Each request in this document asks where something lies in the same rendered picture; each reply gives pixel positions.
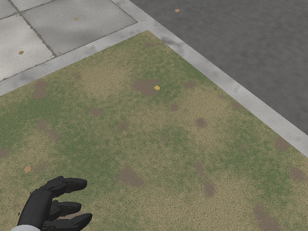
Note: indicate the left robot hand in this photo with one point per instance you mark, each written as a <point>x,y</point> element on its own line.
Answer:
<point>40,211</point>

